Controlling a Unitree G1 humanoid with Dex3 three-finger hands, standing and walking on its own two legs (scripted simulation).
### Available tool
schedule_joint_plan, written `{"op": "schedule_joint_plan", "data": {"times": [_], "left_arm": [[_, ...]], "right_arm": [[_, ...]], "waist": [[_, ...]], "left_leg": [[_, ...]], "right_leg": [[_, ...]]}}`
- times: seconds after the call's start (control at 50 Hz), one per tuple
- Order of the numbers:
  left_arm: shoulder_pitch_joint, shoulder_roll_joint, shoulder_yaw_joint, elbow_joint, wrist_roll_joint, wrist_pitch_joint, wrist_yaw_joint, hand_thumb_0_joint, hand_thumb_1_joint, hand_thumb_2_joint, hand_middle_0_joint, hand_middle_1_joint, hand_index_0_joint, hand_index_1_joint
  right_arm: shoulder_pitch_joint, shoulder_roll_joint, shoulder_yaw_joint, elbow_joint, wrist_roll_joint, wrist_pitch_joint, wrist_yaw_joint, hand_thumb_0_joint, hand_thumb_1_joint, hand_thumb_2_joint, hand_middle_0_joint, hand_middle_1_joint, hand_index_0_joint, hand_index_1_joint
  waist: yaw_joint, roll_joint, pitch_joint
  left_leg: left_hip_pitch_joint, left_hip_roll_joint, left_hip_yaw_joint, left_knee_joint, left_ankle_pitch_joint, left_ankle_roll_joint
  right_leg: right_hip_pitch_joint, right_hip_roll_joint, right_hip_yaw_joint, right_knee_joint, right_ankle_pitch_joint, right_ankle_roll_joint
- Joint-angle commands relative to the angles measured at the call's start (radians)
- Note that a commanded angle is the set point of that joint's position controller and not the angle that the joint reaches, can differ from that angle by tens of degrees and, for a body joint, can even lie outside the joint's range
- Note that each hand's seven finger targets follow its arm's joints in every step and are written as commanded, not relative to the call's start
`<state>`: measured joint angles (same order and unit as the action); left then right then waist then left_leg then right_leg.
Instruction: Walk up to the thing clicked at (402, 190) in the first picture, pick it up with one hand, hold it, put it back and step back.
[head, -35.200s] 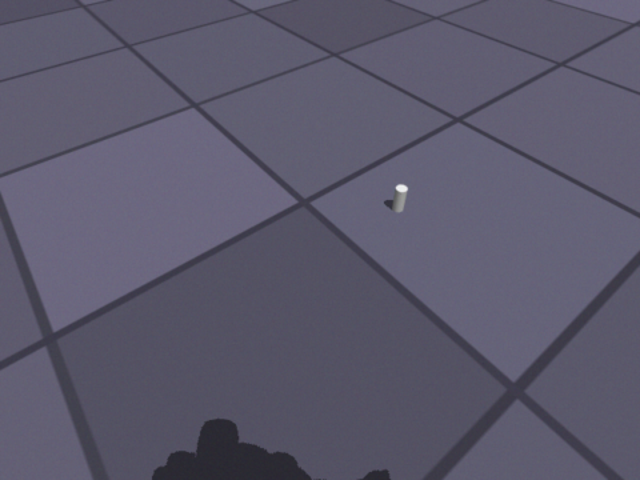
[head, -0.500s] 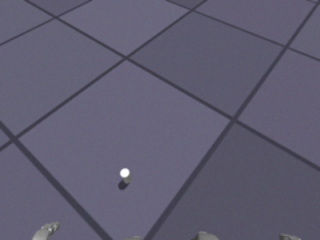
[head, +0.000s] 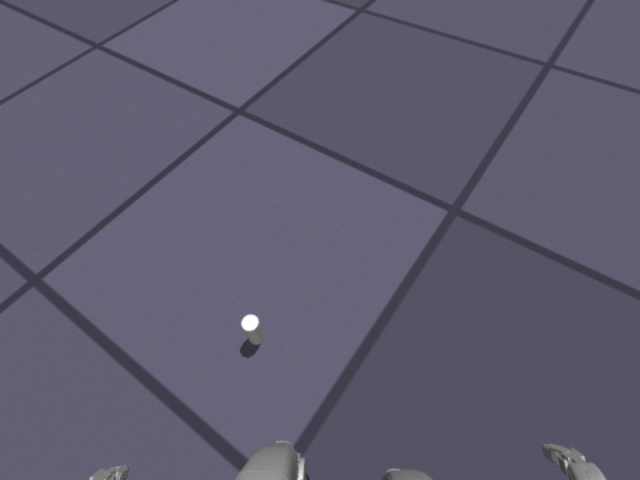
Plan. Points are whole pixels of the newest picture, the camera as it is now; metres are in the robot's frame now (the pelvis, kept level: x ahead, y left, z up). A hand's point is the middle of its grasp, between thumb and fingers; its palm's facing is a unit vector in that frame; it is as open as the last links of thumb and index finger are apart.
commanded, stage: step back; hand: left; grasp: from above
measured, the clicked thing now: (253, 330) +0.57 +0.25 -0.69
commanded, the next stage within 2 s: none
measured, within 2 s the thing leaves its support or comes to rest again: neither
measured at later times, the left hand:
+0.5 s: hand out of the picture -0.03 +0.29 -0.14, palm faces +0.06 -0.94 -0.35, open 7.4 cm
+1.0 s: hand out of the picture -0.21 +0.25 -0.11, palm faces +0.04 -0.89 -0.46, open 7.4 cm
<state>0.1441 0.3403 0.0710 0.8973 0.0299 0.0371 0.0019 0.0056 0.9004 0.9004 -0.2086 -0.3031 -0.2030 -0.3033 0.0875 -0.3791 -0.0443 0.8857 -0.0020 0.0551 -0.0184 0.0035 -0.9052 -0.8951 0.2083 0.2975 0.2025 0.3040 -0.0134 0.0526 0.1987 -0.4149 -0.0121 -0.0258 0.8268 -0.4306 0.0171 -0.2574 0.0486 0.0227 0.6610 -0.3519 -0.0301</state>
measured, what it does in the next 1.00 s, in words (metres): walks backwards: left foot, then right foot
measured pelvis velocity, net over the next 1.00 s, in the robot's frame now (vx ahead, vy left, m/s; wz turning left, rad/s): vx -0.31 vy -0.03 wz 0.05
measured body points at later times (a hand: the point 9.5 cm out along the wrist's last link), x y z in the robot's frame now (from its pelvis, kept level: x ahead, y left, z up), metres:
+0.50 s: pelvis -0.13 +0.02 +0.01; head -0.08 +0.05 +0.46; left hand -0.03 +0.34 -0.12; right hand -0.03 -0.29 -0.09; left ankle -0.10 +0.13 -0.72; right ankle -0.15 -0.14 -0.63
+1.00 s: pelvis -0.31 -0.03 +0.01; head -0.25 -0.05 +0.45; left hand -0.21 +0.29 -0.08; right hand -0.23 -0.35 -0.13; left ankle -0.35 +0.11 -0.66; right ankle -0.25 -0.13 -0.72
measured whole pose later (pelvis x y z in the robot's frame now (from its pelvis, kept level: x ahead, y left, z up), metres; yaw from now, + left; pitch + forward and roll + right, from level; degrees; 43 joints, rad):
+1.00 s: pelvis -0.31 -0.03 +0.01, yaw +3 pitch -1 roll +2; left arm 0.17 0.35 0.09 0.80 0.05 0.05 0.01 0.01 0.90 0.90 -0.21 -0.30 -0.21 -0.30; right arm 0.23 -0.41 -0.05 0.88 -0.01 0.04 -0.03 0.00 -0.91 -0.90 0.21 0.30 0.20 0.30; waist 0.00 0.04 0.14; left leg -0.39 -0.10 -0.13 1.03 -0.48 -0.03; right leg -0.35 -0.02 -0.01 0.59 -0.23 -0.03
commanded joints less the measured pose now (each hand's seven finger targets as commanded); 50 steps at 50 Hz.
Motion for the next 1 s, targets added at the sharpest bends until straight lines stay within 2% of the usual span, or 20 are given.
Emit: {"op": "schedule_joint_plan", "data": {"times": [0.0, 0.04, 0.14, 0.18, 0.22, 0.26, 0.28, 0.3, 0.32, 0.34, 0.4, 0.56, 0.64, 0.68, 0.7, 0.72, 0.74, 0.76, 0.84, 0.98], "left_arm": [[-0.065, 0.283, 0.08, -0.143, -0.007, -0.033, 0.022, 0.0, 0.9, 0.9, -0.2, -0.3, -0.2, -0.3], [-0.102, 0.249, 0.074, -0.152, -0.002, -0.03, 0.028, 0.0, 0.9, 0.9, -0.2, -0.3, -0.2, -0.3], [0.002, 0.224, 0.068, -0.17, 0.004, -0.022, 0.034, 0.0, 0.9, 0.9, -0.2, -0.3, -0.2, -0.3], [-0.005, 0.233, 0.069, -0.186, 0.004, -0.016, 0.039, 0.0, 0.9, 0.9, -0.2, -0.3, -0.2, -0.3], [0.0, 0.241, 0.065, -0.185, -0.005, -0.005, 0.032, 0.0, 0.9, 0.9, -0.2, -0.3, -0.2, -0.3], [-0.04, 0.263, 0.062, -0.201, -0.018, 0.008, 0.023, 0.0, 0.9, 0.9, -0.2, -0.3, -0.2, -0.3], [-0.03, 0.233, 0.055, -0.212, -0.019, 0.014, 0.019, 0.0, 0.9, 0.9, -0.2, -0.3, -0.2, -0.3], [-0.029, 0.197, 0.048, -0.221, -0.023, 0.013, 0.018, 0.0, 0.9, 0.9, -0.2, -0.3, -0.2, -0.3], [-0.094, 0.227, 0.064, -0.228, -0.021, 0.012, 0.031, 0.0, 0.9, 0.9, -0.2, -0.3, -0.2, -0.3], [-0.119, 0.245, 0.073, -0.21, -0.008, 0.012, 0.038, 0.0, 0.9, 0.9, -0.2, -0.3, -0.2, -0.3], [0.016, 0.226, 0.069, -0.157, -0.029, 0.013, 0.027, 0.0, 0.9, 0.9, -0.2, -0.3, -0.2, -0.3], [0.022, 0.208, 0.062, -0.161, -0.013, 0.0, 0.019, 0.0, 0.9, 0.9, -0.2, -0.3, -0.2, -0.3], [0.112, 0.207, 0.06, -0.113, -0.011, -0.005, 0.009, 0.0, 0.9, 0.9, -0.2, -0.3, -0.2, -0.3], [0.217, 0.211, 0.07, -0.058, -0.007, -0.006, 0.001, 0.0, 0.9, 0.9, -0.2, -0.3, -0.2, -0.3], [0.221, 0.24, 0.078, -0.052, 0.005, -0.01, 0.001, 0.0, 0.9, 0.9, -0.2, -0.3, -0.2, -0.3], [0.2, 0.307, 0.097, -0.074, 0.021, -0.014, -0.001, 0.0, 0.9, 0.9, -0.2, -0.3, -0.2, -0.3], [0.09, 0.413, 0.118, -0.121, 0.018, -0.007, -0.002, 0.0, 0.9, 0.9, -0.2, -0.3, -0.2, -0.3], [0.002, 0.433, 0.121, -0.164, 0.017, -0.011, 0.004, 0.0, 0.9, 0.9, -0.2, -0.3, -0.2, -0.3], [-0.124, 0.259, 0.088, -0.18, 0.011, -0.014, 0.015, 0.0, 0.9, 0.9, -0.2, -0.3, -0.2, -0.3], [0.045, 0.255, 0.082, -0.189, 0.018, -0.005, 0.034, 0.0, 0.9, 0.9, -0.2, -0.3, -0.2, -0.3]], "right_arm": [[0.049, -0.211, -0.058, -0.053, 0.007, -0.015, -0.009, 0.0, -0.9, -0.9, 0.2, 0.3, 0.2, 0.3], [0.087, -0.189, -0.047, -0.033, 0.012, -0.021, -0.013, 0.0, -0.9, -0.9, 0.2, 0.3, 0.2, 0.3], [0.082, -0.179, -0.035, -0.066, 0.005, -0.039, -0.022, 0.0, -0.9, -0.9, 0.2, 0.3, 0.2, 0.3], [0.104, -0.175, -0.037, -0.075, -0.002, -0.045, -0.022, 0.0, -0.9, -0.9, 0.2, 0.3, 0.2, 0.3], [0.131, -0.17, -0.044, -0.063, -0.009, -0.052, -0.018, 0.0, -0.9, -0.9, 0.2, 0.3, 0.2, 0.3], [0.194, -0.178, -0.057, -0.032, -0.022, -0.056, -0.013, 0.0, -0.9, -0.9, 0.2, 0.3, 0.2, 0.3], [0.177, -0.212, -0.068, -0.042, -0.032, -0.059, -0.012, 0.0, -0.9, -0.9, 0.2, 0.3, 0.2, 0.3], [0.156, -0.305, -0.088, -0.055, -0.044, -0.059, -0.008, 0.0, -0.9, -0.9, 0.2, 0.3, 0.2, 0.3], [0.106, -0.377, -0.098, -0.077, -0.041, -0.054, 0.001, 0.0, -0.9, -0.9, 0.2, 0.3, 0.2, 0.3], [0.078, -0.37, -0.097, -0.079, -0.045, -0.059, -0.004, 0.0, -0.9, -0.9, 0.2, 0.3, 0.2, 0.3], [-0.028, -0.239, -0.058, -0.109, -0.048, -0.064, -0.011, 0.0, -0.9, -0.9, 0.2, 0.3, 0.2, 0.3], [0.107, -0.232, -0.073, -0.112, -0.025, -0.056, -0.018, 0.0, -0.9, -0.9, 0.2, 0.3, 0.2, 0.3], [0.045, -0.271, -0.085, -0.144, -0.03, -0.037, -0.01, 0.0, -0.9, -0.9, 0.2, 0.3, 0.2, 0.3], [0.001, -0.282, -0.086, -0.152, -0.022, -0.024, -0.006, 0.0, -0.9, -0.9, 0.2, 0.3, 0.2, 0.3], [-0.001, -0.257, -0.078, -0.152, -0.014, -0.018, -0.005, 0.0, -0.9, -0.9, 0.2, 0.3, 0.2, 0.3], [-0.001, -0.208, -0.065, -0.17, -0.007, -0.019, -0.004, 0.0, -0.9, -0.9, 0.2, 0.3, 0.2, 0.3], [-0.032, -0.189, -0.067, -0.177, -0.005, -0.019, -0.019, 0.0, -0.9, -0.9, 0.2, 0.3, 0.2, 0.3], [-0.015, -0.239, -0.085, -0.162, -0.011, -0.017, -0.027, 0.0, -0.9, -0.9, 0.2, 0.3, 0.2, 0.3], [0.135, -0.186, -0.058, -0.074, -0.003, -0.023, -0.015, 0.0, -0.9, -0.9, 0.2, 0.3, 0.2, 0.3], [0.109, -0.162, -0.04, -0.106, -0.021, -0.05, -0.024, 0.0, -0.9, -0.9, 0.2, 0.3, 0.2, 0.3]], "waist": [[0.012, -0.192, -0.135], [-0.012, -0.188, -0.165], [0.058, -0.207, -0.256], [0.049, -0.253, -0.284], [0.045, -0.257, -0.305], [-0.002, -0.217, -0.298], [0.008, -0.136, -0.286], [0.006, 0.094, -0.281], [-0.034, 0.196, -0.23], [-0.048, 0.175, -0.176], [0.057, 0.06, -0.179], [-0.03, 0.119, -0.27], [0.001, 0.177, -0.304], [0.052, 0.157, -0.322], [0.053, 0.088, -0.3], [0.052, -0.132, -0.25], [0.078, -0.341, -0.177], [0.064, -0.344, -0.1], [-0.029, -0.208, -0.105], [0.074, -0.273, -0.248]], "left_leg": [[0.007, -0.097, -0.152, 0.373, -0.111, -0.018], [-0.059, -0.139, -0.151, 0.384, -0.058, -0.029], [-0.102, -0.084, -0.088, 0.159, -0.096, -0.055], [-0.056, -0.017, -0.068, -0.029, -0.098, -0.041], [0.032, -0.02, -0.01, -0.215, -0.002, -0.026], [0.199, -0.022, 0.017, -0.417, 0.265, -0.01], [0.251, 0.056, -0.104, -0.438, 0.315, 0.015], [0.306, 0.266, -0.379, -0.47, 0.434, 0.101], [0.146, 0.392, -0.494, -0.512, 0.492, 0.247], [0.021, 0.425, -0.562, -0.537, 0.444, 0.3], [0.17, 0.239, -0.221, -0.435, 0.612, 0.182], [0.44, 0.26, -0.199, -0.348, 0.657, 0.237], [0.308, 0.254, -0.183, -0.347, 0.479, 0.201], [0.176, 0.227, -0.158, -0.316, 0.374, 0.145], [0.067, 0.179, -0.146, -0.278, 0.249, 0.089], [-0.117, 0.046, -0.095, -0.115, 0.049, 0.022], [-0.111, -0.099, -0.051, 0.148, -0.148, -0.026], [-0.043, -0.045, -0.136, 0.311, -0.159, -0.035], [-0.05, -0.135, -0.147, 0.396, 0.02, -0.025], [-0.07, -0.026, -0.049, -0.008, -0.119, -0.043]], "right_leg": [[-0.096, -0.337, 0.352, -0.304, 0.443, -0.231], [0.004, -0.248, 0.215, -0.257, 0.509, -0.164], [0.268, -0.261, 0.187, -0.177, 0.616, -0.194], [0.309, -0.291, 0.203, -0.137, 0.66, -0.19], [0.285, -0.26, 0.167, -0.08, 0.645, -0.162], [0.129, -0.23, 0.146, -0.027, 0.496, -0.108], [0.017, -0.184, 0.137, 0.002, 0.333, -0.065], [-0.166, -0.045, 0.058, 0.15, 0.043, -0.014], [-0.179, 0.048, 0.08, 0.341, -0.283, 0.012], [-0.143, 0.046, 0.169, 0.511, -0.308, 0.018], [-0.243, 0.07, 0.196, 0.622, -0.161, 0.005], [-0.23, 0.014, 0.104, 0.307, -0.177, 0.079], [-0.04, -0.028, 0.015, 0.008, -0.105, 0.046], [0.125, -0.03, -0.025, -0.196, 0.057, 0.008], [0.159, -0.055, 0.044, -0.216, 0.074, -0.018], [0.145, -0.222, 0.337, -0.283, -0.023, -0.083], [-0.111, -0.424, 0.526, -0.407, -0.131, -0.238], [-0.296, -0.494, 0.607, -0.453, -0.155, -0.283], [-0.166, -0.209, 0.146, -0.316, 0.109, -0.103], [0.249, -0.318, 0.197, -0.169, 0.521, -0.183]]}}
